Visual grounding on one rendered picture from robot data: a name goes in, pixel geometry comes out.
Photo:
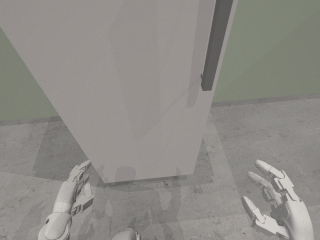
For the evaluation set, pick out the handle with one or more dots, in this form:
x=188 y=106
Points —
x=220 y=20

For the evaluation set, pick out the left robot forearm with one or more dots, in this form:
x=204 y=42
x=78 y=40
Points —
x=57 y=226

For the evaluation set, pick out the robot right hand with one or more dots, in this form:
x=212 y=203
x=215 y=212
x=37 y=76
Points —
x=293 y=213

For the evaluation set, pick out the robot left thigh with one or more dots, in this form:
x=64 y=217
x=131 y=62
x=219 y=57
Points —
x=127 y=235

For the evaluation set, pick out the robot left hand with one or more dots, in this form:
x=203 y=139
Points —
x=70 y=190

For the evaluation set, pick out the fridge door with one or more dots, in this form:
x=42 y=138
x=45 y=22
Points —
x=123 y=75

